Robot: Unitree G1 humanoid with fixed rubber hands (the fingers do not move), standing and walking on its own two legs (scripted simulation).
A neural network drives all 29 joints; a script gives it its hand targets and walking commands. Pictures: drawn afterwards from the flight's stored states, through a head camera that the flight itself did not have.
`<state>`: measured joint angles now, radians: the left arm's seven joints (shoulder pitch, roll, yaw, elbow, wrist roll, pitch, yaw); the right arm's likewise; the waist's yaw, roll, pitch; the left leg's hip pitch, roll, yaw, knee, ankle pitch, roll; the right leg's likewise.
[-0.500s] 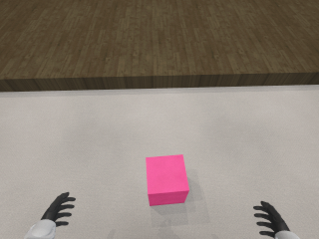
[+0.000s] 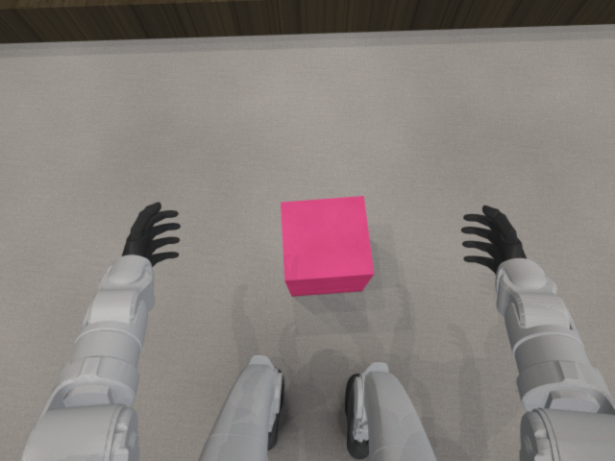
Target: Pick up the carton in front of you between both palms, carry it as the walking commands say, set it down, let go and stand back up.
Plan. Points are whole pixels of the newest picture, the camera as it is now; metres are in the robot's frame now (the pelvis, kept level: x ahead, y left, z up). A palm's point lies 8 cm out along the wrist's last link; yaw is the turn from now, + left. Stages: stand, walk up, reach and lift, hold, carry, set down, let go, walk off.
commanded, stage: reach and lift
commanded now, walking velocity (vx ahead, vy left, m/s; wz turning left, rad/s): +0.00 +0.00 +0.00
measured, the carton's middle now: (324, 250) +0.51 +0.00 -0.57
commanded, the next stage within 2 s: none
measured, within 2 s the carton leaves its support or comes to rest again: neither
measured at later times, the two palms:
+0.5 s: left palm (212, 190) +0.48 +0.19 -0.15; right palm (453, 173) +0.53 -0.20 -0.14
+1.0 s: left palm (241, 230) +0.49 +0.19 -0.36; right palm (413, 226) +0.52 -0.19 -0.38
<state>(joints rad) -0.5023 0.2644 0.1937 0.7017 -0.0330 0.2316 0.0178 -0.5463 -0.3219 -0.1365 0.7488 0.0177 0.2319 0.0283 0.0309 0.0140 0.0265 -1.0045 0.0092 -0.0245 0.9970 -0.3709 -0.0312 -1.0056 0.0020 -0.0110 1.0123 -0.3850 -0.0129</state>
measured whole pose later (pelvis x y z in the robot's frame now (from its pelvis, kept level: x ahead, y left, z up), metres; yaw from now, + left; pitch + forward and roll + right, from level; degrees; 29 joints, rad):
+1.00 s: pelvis -0.04 +0.00 -0.21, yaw +2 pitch +51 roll +5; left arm -1.24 0.20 0.34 0.88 -0.06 0.10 0.13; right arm -1.37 -0.40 -0.18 1.02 0.02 0.12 -0.04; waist 0.05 0.01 0.06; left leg -2.10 -0.02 -0.01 1.75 -0.53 -0.05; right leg -2.14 0.03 0.05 1.79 -0.53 0.00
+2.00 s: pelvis -0.06 +0.01 -0.32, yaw +1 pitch +36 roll +3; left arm -1.54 0.17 0.33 1.06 -0.07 0.09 0.16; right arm -1.70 -0.43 -0.05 1.26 0.08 0.12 -0.06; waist 0.05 0.04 0.45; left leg -2.22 -0.05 -0.01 2.16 -0.58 -0.07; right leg -2.25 0.02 0.05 2.20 -0.58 0.01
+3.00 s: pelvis -0.06 +0.02 -0.17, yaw -2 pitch +43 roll +2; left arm -1.00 -0.05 0.52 0.60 0.23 0.44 0.04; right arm -1.07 -0.01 -0.47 0.69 -0.29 0.43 -0.01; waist 0.02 0.01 -0.17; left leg -1.91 -0.06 -0.06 1.63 -0.47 -0.07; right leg -1.94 0.06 0.07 1.64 -0.45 0.03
